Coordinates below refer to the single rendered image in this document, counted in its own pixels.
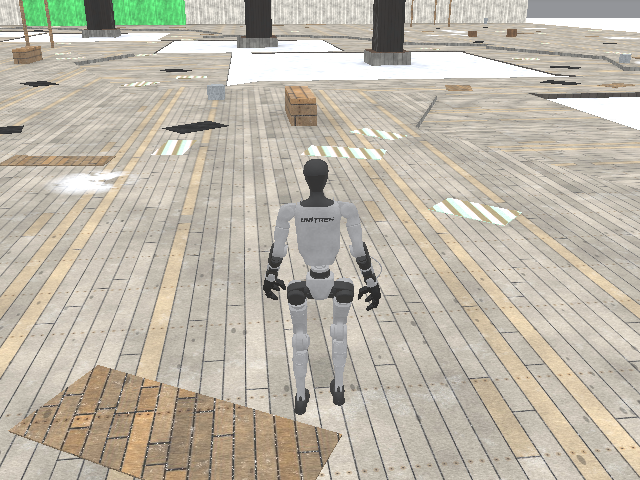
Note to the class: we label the robot left forearm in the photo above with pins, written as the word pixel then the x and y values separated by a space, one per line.
pixel 273 266

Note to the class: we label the left robot hand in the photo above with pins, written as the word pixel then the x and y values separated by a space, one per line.
pixel 273 285

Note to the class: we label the humanoid robot head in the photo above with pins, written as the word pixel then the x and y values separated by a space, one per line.
pixel 316 175

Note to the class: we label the robot right forearm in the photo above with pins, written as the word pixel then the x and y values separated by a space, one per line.
pixel 366 268

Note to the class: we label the right robot upper arm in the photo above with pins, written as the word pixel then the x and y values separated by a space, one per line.
pixel 349 211

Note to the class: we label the right robot hand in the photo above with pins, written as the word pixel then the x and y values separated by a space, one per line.
pixel 374 296

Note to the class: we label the left robot upper arm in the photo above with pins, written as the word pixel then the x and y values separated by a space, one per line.
pixel 285 214

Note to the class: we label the left robot thigh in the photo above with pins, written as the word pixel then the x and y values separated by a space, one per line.
pixel 297 301

